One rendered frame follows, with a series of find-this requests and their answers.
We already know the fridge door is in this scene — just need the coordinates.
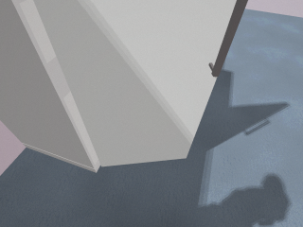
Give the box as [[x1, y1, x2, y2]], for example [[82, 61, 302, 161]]
[[33, 0, 237, 167]]

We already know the handle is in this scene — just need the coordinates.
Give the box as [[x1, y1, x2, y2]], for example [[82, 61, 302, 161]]
[[209, 0, 248, 78]]

